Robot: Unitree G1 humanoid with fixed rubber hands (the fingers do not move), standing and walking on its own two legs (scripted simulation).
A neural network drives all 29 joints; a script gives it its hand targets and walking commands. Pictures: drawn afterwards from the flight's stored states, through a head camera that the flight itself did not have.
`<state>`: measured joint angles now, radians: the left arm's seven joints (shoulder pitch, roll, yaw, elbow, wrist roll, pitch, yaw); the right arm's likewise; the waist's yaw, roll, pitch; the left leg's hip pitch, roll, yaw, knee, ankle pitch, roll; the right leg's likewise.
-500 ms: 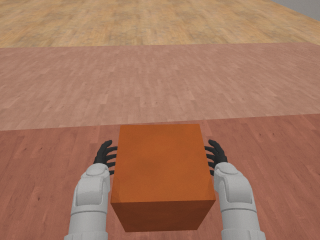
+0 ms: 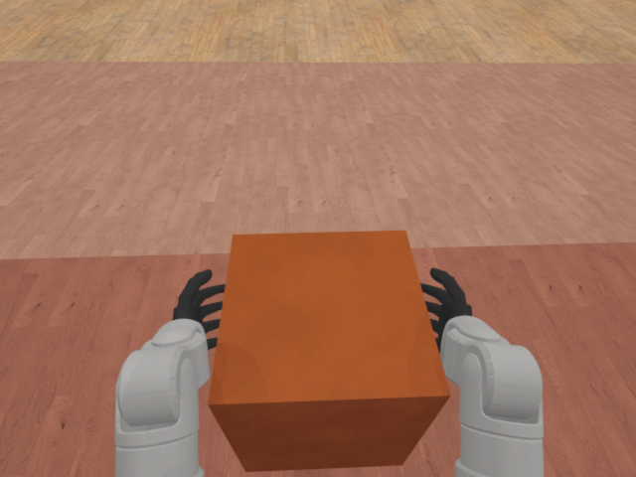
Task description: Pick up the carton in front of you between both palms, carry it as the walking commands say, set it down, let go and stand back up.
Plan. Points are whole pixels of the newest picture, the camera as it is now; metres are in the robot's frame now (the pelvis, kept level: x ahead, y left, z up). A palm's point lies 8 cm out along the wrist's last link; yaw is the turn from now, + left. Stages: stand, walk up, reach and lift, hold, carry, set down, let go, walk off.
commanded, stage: carry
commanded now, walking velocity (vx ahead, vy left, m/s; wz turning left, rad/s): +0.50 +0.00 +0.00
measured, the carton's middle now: (322, 356) +0.27 +0.00 +0.01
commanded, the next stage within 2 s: none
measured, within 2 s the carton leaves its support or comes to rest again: neither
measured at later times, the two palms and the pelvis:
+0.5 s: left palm (219, 158) +0.59 +0.17 +0.08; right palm (396, 164) +0.57 -0.13 +0.09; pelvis +0.31 +0.03 +0.00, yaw -2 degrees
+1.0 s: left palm (252, 71) +0.91 +0.15 +0.09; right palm (383, 77) +0.91 -0.15 +0.08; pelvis +0.65 +0.00 +0.00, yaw +0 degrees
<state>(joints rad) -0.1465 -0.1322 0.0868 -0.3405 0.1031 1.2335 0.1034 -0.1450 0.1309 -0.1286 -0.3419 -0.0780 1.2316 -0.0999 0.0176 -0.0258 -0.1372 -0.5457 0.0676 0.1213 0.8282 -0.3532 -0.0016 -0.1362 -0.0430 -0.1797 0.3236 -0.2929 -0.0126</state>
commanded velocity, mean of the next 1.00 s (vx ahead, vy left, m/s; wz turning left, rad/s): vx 0.50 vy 0.00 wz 0.00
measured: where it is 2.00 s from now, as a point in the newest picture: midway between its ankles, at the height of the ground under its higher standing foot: (310, 223)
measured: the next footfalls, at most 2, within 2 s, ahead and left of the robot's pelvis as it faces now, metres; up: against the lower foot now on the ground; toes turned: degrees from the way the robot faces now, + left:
left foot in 0.14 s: +0.25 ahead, +0.12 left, +0.00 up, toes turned +11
right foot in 0.60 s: +0.57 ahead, -0.08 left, +0.00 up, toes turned -13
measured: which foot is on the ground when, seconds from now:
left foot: up 0.00-0.12, down 0.14-0.64, up 0.66-1.00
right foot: down 0.00-0.16, up 0.18-0.58, down 0.60-1.00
